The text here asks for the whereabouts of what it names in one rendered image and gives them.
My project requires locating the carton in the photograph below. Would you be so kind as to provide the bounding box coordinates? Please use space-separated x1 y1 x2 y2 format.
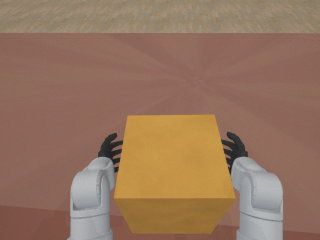
114 114 236 234

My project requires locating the left robot hand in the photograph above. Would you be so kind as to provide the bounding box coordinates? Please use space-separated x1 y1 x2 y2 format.
98 133 123 173

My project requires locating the robot right forearm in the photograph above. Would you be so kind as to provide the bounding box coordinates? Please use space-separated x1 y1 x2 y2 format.
231 156 283 240

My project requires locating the robot left forearm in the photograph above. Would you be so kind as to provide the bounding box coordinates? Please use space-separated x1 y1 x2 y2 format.
67 157 116 240

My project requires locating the right robot hand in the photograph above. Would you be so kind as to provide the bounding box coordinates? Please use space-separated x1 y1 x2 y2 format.
221 132 248 175

